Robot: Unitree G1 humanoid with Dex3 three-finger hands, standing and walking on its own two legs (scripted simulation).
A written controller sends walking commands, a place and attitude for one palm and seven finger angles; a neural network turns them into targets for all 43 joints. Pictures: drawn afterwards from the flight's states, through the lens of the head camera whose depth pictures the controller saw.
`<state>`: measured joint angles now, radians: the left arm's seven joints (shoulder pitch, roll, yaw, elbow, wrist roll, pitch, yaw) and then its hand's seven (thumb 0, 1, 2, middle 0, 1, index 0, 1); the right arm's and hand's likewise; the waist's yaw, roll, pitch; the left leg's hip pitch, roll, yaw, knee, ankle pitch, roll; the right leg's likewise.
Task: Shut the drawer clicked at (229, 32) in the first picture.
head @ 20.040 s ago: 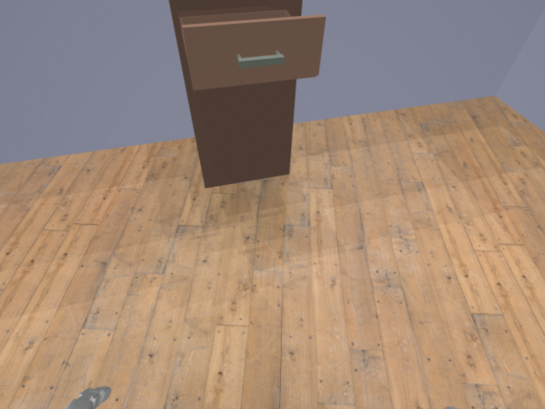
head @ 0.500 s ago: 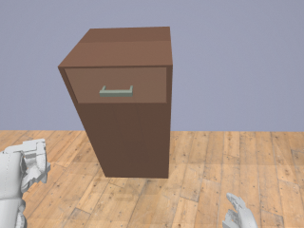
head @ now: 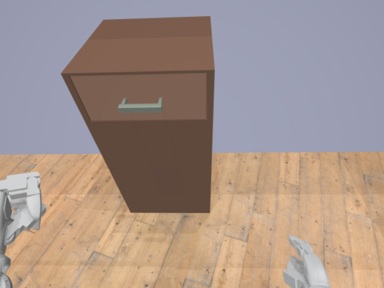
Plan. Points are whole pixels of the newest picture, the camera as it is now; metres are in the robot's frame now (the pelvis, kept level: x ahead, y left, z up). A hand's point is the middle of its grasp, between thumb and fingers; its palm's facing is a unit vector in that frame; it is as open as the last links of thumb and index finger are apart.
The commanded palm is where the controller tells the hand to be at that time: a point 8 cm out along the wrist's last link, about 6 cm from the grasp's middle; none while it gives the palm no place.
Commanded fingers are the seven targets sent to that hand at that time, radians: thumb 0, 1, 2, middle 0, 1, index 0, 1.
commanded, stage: step back with the hand held close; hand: left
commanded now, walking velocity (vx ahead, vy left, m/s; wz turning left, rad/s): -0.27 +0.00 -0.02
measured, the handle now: (141, 104) +0.63 +0.21 +0.03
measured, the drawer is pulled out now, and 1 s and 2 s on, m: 0.00 0.00 0.00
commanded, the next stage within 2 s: stop stepping back and stand still in 0.96 s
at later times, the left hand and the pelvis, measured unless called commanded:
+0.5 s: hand out of the picture +0.11 +0.26 +0.15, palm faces +0.36 -0.83 -0.43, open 3.2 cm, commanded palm +0.05 +0.31 +0.17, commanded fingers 0.00 0.90 0.90 -1.40 -1.60 -1.40 -1.60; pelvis -0.08 +0.03 -0.01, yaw +0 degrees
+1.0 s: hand out of the picture +0.01 +0.29 +0.16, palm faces +0.42 -0.80 -0.43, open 3.3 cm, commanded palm -0.06 +0.32 +0.17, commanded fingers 0.00 0.90 0.90 -1.40 -1.60 -1.40 -1.60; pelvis -0.17 +0.03 +0.00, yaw +4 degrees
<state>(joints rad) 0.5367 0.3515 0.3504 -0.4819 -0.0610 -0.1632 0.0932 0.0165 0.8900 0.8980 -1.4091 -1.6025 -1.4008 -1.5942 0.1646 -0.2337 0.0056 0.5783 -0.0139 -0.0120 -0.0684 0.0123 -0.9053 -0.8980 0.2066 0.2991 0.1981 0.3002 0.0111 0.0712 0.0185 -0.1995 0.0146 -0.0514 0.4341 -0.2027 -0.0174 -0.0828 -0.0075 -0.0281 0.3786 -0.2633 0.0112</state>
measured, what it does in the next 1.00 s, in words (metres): walks backwards: right foot, then left foot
